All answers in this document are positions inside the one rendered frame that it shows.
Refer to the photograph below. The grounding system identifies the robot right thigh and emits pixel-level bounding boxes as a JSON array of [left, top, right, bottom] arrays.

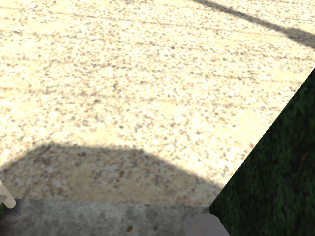
[[184, 213, 230, 236]]

